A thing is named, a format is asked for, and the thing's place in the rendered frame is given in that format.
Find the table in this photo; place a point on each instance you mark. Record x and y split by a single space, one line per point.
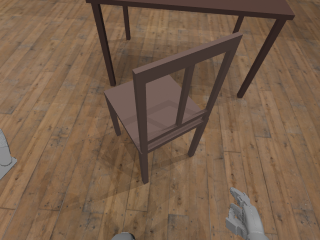
270 9

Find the chair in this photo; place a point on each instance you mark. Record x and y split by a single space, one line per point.
154 109

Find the left robot hand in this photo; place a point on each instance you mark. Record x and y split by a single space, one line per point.
6 160

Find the right robot hand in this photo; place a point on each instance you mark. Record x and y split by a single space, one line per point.
248 219

